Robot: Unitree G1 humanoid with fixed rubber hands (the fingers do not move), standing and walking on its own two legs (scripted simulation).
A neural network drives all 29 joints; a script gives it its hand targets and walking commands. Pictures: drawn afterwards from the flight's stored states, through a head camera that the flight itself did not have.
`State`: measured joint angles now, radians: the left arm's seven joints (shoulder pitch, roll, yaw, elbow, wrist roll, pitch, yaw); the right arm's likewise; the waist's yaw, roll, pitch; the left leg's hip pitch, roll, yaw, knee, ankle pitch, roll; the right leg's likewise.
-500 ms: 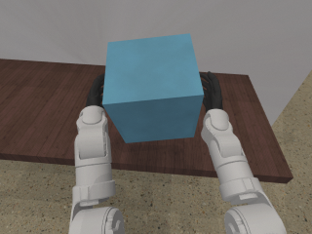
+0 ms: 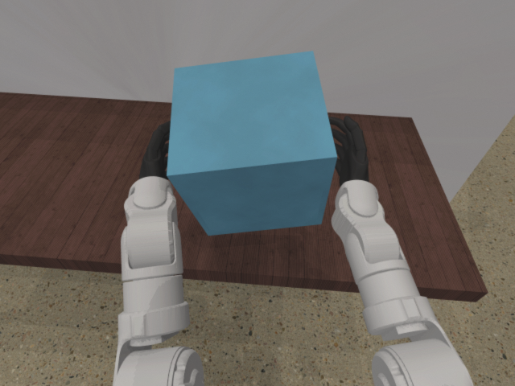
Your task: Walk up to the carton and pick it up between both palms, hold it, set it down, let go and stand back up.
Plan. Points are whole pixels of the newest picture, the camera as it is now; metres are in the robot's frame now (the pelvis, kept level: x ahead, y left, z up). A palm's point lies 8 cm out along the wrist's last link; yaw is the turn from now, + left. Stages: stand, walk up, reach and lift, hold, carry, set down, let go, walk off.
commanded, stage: hold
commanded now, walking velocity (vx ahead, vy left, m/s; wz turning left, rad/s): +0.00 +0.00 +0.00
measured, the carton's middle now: (254, 153) +0.41 -0.01 +0.16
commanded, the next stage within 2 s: none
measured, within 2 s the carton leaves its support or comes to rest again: neither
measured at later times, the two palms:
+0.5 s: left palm (150, 177) +0.36 +0.14 +0.16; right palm (347, 170) +0.36 -0.14 +0.16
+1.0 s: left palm (155, 175) +0.36 +0.13 +0.17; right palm (353, 173) +0.35 -0.14 +0.16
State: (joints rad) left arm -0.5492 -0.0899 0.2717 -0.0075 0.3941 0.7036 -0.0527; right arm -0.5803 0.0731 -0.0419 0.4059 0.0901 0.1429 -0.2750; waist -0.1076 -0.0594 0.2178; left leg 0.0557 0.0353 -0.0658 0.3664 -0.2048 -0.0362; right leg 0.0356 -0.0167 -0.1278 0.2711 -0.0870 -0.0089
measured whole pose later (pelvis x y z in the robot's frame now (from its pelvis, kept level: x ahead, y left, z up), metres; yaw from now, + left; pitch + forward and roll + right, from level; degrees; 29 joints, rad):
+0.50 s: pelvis +0.00 +0.00 +0.00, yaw +0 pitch -14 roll +0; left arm -0.60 -0.09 0.30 0.06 0.42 0.72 -0.07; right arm -0.62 0.08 -0.09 0.47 0.03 0.16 -0.23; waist -0.08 -0.06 0.22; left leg 0.09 0.03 -0.05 0.33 -0.18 -0.03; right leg 0.05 -0.03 -0.12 0.28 -0.09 -0.01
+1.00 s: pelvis +0.00 +0.00 +0.00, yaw +0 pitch -14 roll -1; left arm -0.59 -0.09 0.29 0.03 0.42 0.73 -0.07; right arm -0.60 0.07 -0.06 0.44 0.06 0.15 -0.25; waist -0.10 -0.06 0.22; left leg 0.08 0.03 -0.04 0.34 -0.19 -0.03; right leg 0.05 -0.02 -0.12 0.28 -0.09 -0.01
